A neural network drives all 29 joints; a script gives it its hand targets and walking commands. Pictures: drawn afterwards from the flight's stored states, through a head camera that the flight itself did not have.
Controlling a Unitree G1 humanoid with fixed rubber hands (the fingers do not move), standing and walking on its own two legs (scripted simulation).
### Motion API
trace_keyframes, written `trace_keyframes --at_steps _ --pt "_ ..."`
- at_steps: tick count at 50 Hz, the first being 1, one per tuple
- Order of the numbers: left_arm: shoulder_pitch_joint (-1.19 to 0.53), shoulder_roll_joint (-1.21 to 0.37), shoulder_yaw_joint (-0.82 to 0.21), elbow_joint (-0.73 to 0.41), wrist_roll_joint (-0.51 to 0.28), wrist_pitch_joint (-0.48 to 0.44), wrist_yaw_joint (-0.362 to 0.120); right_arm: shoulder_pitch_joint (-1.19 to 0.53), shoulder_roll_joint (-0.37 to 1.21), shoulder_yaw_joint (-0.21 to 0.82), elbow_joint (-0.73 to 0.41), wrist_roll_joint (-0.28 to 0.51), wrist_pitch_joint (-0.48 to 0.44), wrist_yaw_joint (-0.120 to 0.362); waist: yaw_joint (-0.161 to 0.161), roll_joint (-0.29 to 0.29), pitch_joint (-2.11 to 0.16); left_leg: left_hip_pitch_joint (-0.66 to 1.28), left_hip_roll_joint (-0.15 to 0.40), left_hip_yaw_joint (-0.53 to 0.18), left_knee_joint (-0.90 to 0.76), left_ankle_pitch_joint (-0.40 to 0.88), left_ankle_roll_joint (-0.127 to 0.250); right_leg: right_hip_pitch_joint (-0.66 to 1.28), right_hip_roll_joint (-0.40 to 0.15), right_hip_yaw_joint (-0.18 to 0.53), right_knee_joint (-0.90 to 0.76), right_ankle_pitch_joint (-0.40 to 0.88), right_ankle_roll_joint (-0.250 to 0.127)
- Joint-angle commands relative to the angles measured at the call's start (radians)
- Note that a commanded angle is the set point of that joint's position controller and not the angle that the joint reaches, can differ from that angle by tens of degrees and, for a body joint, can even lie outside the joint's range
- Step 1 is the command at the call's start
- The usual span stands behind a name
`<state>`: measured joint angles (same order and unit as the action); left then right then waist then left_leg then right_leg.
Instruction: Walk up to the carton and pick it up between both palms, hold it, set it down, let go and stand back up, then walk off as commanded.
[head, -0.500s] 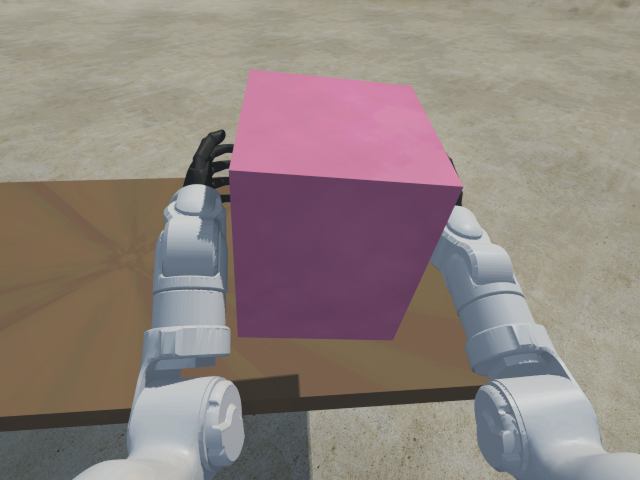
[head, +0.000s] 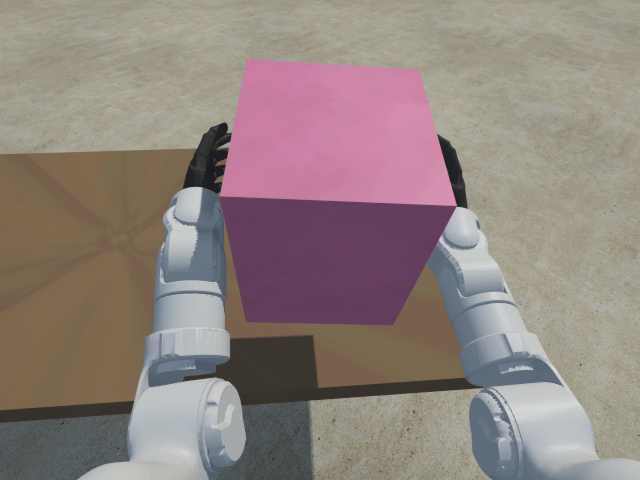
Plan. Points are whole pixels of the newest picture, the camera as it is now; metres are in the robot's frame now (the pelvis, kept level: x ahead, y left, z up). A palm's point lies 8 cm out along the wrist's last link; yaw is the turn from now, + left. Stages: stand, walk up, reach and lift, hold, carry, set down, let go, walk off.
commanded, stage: set down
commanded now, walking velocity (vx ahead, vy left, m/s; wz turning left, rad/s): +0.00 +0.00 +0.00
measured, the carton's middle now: (326, 204) +0.39 +0.01 +0.15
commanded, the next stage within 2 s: none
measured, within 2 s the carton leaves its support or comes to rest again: neither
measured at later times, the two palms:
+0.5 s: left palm (209, 215) +0.39 +0.16 +0.14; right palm (439, 224) +0.38 -0.14 +0.13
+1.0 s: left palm (214, 227) +0.40 +0.16 +0.11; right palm (432, 232) +0.38 -0.13 +0.11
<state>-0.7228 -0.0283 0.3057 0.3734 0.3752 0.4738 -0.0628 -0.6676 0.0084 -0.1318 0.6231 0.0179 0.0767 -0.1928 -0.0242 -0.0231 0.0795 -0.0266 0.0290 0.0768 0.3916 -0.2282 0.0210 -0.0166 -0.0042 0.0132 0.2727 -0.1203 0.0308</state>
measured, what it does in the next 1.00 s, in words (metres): stands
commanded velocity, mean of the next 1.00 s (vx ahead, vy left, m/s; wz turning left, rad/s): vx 0.00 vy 0.00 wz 0.00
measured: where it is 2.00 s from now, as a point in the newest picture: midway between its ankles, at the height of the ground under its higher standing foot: outside the picture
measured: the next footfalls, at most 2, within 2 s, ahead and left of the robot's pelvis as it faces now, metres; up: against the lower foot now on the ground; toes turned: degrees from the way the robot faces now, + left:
none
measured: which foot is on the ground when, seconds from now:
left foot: down 0.00-1.00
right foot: down 0.00-1.00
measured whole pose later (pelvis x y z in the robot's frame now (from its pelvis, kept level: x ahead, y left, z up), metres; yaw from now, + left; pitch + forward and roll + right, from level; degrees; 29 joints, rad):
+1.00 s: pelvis +0.01 +0.00 +0.00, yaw +0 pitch -6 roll -2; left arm -0.65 0.01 0.31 0.62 0.34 0.22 -0.07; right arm -0.59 0.06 -0.16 0.70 -0.09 -0.04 -0.22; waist -0.02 -0.02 0.11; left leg -0.02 0.03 0.08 0.36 -0.23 0.02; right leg -0.01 -0.01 0.01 0.24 -0.12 0.03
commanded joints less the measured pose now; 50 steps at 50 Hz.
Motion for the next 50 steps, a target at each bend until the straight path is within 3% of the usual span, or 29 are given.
trace_keyframes --at_steps 1,2,3,4,5,6,7,10,12,17,20,21,22,23,25,26,29,31,32,33,35,36,38,39,40,46,48,49,50 --pt "-0.433 -0.504 -0.377 -0.124 -0.113 -0.074 -0.139 -0.630 0.465 0.374 -0.228 0.063 -0.173 0.122 -0.027 0.035 -0.454 0.182 -0.060 -0.004 -0.054 0.520 -0.071 0.282 0.063 -0.143 -0.020 0.259 -0.017" --pt "-0.420 -0.508 -0.398 -0.138 -0.122 -0.079 -0.132 -0.618 0.500 0.404 -0.245 0.071 -0.173 0.115 -0.016 0.015 -0.463 0.178 -0.063 0.005 -0.042 0.550 -0.069 0.297 0.065 -0.133 -0.014 0.307 -0.013" --pt "-0.408 -0.510 -0.432 -0.136 -0.145 -0.081 -0.134 -0.590 0.452 0.379 -0.249 0.059 -0.176 0.110 -0.059 0.040 -0.436 0.201 -0.061 -0.009 -0.025 0.572 -0.085 0.263 0.067 -0.143 -0.020 0.314 -0.016" --pt "-0.382 -0.520 -0.418 -0.137 -0.136 -0.083 -0.130 -0.602 0.487 0.429 -0.285 0.071 -0.180 0.105 -0.020 0.003 -0.463 0.206 -0.056 -0.004 -0.029 0.606 -0.077 0.282 0.072 -0.137 -0.024 0.336 -0.014" --pt "-0.342 -0.506 -0.422 -0.120 -0.132 -0.078 -0.129 -0.575 0.460 0.413 -0.271 0.058 -0.178 0.103 -0.039 0.004 -0.428 0.200 -0.055 -0.011 -0.027 0.607 -0.077 0.277 0.069 -0.134 -0.029 0.350 -0.013" --pt "-0.390 -0.491 -0.412 -0.105 -0.137 -0.082 -0.134 -0.607 0.471 0.420 -0.297 0.062 -0.186 0.104 -0.026 -0.017 -0.444 0.176 -0.065 0.004 -0.035 0.534 -0.066 0.280 0.063 -0.129 -0.022 0.350 -0.007" --pt "-0.389 -0.503 -0.425 -0.134 -0.138 -0.091 -0.125 -0.602 0.477 0.443 -0.305 0.059 -0.192 0.105 -0.027 0.010 -0.444 0.147 -0.064 0.002 -0.048 0.540 -0.069 0.303 0.060 -0.130 -0.017 0.355 -0.007" --pt "-0.435 -0.501 -0.416 -0.118 -0.134 -0.105 -0.131 -0.595 0.451 0.368 -0.258 0.012 -0.190 0.108 -0.048 0.007 -0.397 0.183 -0.055 -0.005 -0.052 0.490 -0.072 0.230 0.060 -0.141 -0.031 0.259 -0.010" --pt "-0.383 -0.503 -0.407 -0.070 -0.127 -0.103 -0.124 -0.599 0.463 0.404 -0.261 0.021 -0.188 0.108 -0.017 -0.009 -0.387 0.147 -0.057 -0.002 -0.054 0.496 -0.068 0.255 0.065 -0.136 -0.024 0.300 -0.009" --pt "-0.438 -0.451 -0.351 0.019 -0.104 -0.121 -0.154 -0.549 0.451 0.286 -0.182 -0.047 -0.180 0.113 -0.050 0.000 -0.304 0.062 -0.069 0.016 -0.121 0.264 -0.045 0.237 0.044 -0.137 -0.045 0.154 -0.001" --pt "-0.476 -0.458 -0.339 0.031 -0.100 -0.144 -0.155 -0.562 0.483 0.272 -0.161 -0.057 -0.191 0.118 -0.037 0.002 -0.311 0.061 -0.061 0.020 -0.135 0.257 -0.042 0.229 0.045 -0.141 -0.046 0.126 -0.003" --pt "-0.483 -0.465 -0.303 0.050 -0.099 -0.160 -0.148 -0.568 0.515 0.288 -0.139 -0.059 -0.197 0.126 0.003 -0.013 -0.319 0.041 -0.065 0.029 -0.136 0.256 -0.036 0.232 0.040 -0.126 -0.039 0.141 -0.002" --pt "-0.469 -0.461 -0.321 0.069 -0.091 -0.161 -0.148 -0.551 0.501 0.285 -0.130 -0.049 -0.199 0.126 -0.002 0.009 -0.312 0.029 -0.065 0.023 -0.122 0.270 -0.044 0.233 0.042 -0.126 -0.035 0.145 -0.007" --pt "-0.527 -0.486 -0.347 0.044 -0.114 -0.172 -0.146 -0.574 0.496 0.263 -0.128 -0.059 -0.212 0.131 -0.034 0.027 -0.328 0.039 -0.061 0.016 -0.124 0.284 -0.055 0.209 0.051 -0.137 -0.033 0.129 -0.012" --pt "-0.557 -0.499 -0.354 0.037 -0.126 -0.196 -0.139 -0.587 0.505 0.260 -0.129 -0.072 -0.218 0.130 -0.036 0.034 -0.367 0.070 -0.059 0.015 -0.122 0.285 -0.060 0.212 0.045 -0.143 -0.033 0.125 -0.010" --pt "-0.530 -0.499 -0.328 0.068 -0.120 -0.199 -0.140 -0.588 0.536 0.275 -0.140 -0.073 -0.217 0.128 -0.020 -0.011 -0.362 0.030 -0.062 0.024 -0.137 0.257 -0.037 0.242 0.040 -0.127 -0.035 0.142 -0.003" --pt "-0.538 -0.490 -0.340 0.084 -0.124 -0.224 -0.138 -0.557 0.568 0.298 -0.113 -0.065 -0.217 0.127 -0.008 0.009 -0.391 0.031 -0.068 0.025 -0.111 0.321 -0.050 0.262 0.038 -0.115 -0.023 0.221 -0.003" --pt "-0.547 -0.488 -0.333 0.109 -0.117 -0.230 -0.141 -0.547 0.543 0.259 -0.095 -0.083 -0.219 0.123 -0.036 0.002 -0.408 0.051 -0.064 0.022 -0.122 0.298 -0.051 0.242 0.040 -0.125 -0.034 0.201 0.001" --pt "-0.584 -0.507 -0.358 0.081 -0.129 -0.243 -0.139 -0.544 0.542 0.256 -0.084 -0.082 -0.228 0.127 -0.046 0.038 -0.412 0.070 -0.060 0.022 -0.105 0.338 -0.065 0.226 0.047 -0.134 -0.030 0.191 -0.007" --pt "-0.559 -0.486 -0.328 0.113 -0.116 -0.248 -0.137 -0.527 0.552 0.243 -0.044 -0.094 -0.215 0.127 -0.032 0.015 -0.390 0.068 -0.056 0.021 -0.118 0.326 -0.061 0.231 0.043 -0.133 -0.033 0.181 -0.006" --pt "-0.562 -0.507 -0.347 0.126 -0.127 -0.256 -0.139 -0.554 0.562 0.245 -0.085 -0.092 -0.228 0.124 -0.042 0.013 -0.415 0.049 -0.061 0.024 -0.119 0.299 -0.058 0.240 0.041 -0.129 -0.036 0.187 -0.009" --pt "-0.518 -0.515 -0.330 0.143 -0.129 -0.259 -0.140 -0.556 0.562 0.262 -0.106 -0.097 -0.238 0.126 -0.022 -0.006 -0.406 0.039 -0.058 0.032 -0.120 0.326 -0.055 0.252 0.046 -0.130 -0.038 0.194 -0.007" --pt "-0.546 -0.530 -0.365 0.127 -0.146 -0.273 -0.142 -0.520 0.572 0.255 -0.069 -0.095 -0.232 0.120 -0.057 0.011 -0.407 0.072 -0.058 0.024 -0.102 0.370 -0.069 0.235 0.047 -0.122 -0.036 0.232 -0.005" --pt "-0.560 -0.536 -0.364 0.115 -0.143 -0.284 -0.137 -0.540 0.593 0.290 -0.105 -0.082 -0.242 0.120 -0.029 0.012 -0.439 0.066 -0.059 0.030 -0.087 0.418 -0.070 0.248 0.049 -0.121 -0.026 0.265 -0.005" --pt "-0.556 -0.520 -0.335 0.157 -0.135 -0.288 -0.138 -0.551 0.582 0.255 -0.072 -0.088 -0.232 0.120 -0.023 0.022 -0.442 0.039 -0.060 0.019 -0.110 0.352 -0.062 0.239 0.042 -0.113 -0.036 0.212 -0.004" --pt "-0.578 -0.518 -0.337 0.158 -0.142 -0.315 -0.144 -0.509 0.590 0.228 -0.047 -0.120 -0.236 0.120 -0.055 0.032 -0.443 0.022 -0.059 0.023 -0.110 0.369 -0.070 0.256 0.037 -0.117 -0.025 0.248 -0.006" --pt "-0.591 -0.505 -0.302 0.186 -0.135 -0.318 -0.150 -0.519 0.594 0.210 -0.026 -0.136 -0.231 0.121 -0.051 0.007 -0.415 -0.005 -0.058 0.029 -0.132 0.316 -0.060 0.256 0.034 -0.118 -0.038 0.210 -0.001" --pt "-0.582 -0.515 -0.305 0.178 -0.132 -0.323 -0.149 -0.498 0.606 0.228 -0.018 -0.130 -0.231 0.120 -0.041 0.008 -0.404 0.022 -0.055 0.025 -0.115 0.378 -0.064 0.267 0.037 -0.115 -0.024 0.267 0.000" --pt "-0.610 -0.520 -0.306 0.179 -0.124 -0.331 -0.153 -0.504 0.602 0.191 -0.018 -0.151 -0.237 0.118 -0.064 0.019 -0.438 0.017 -0.058 0.029 -0.121 0.355 -0.066 0.245 0.031 -0.121 -0.025 0.250 0.004"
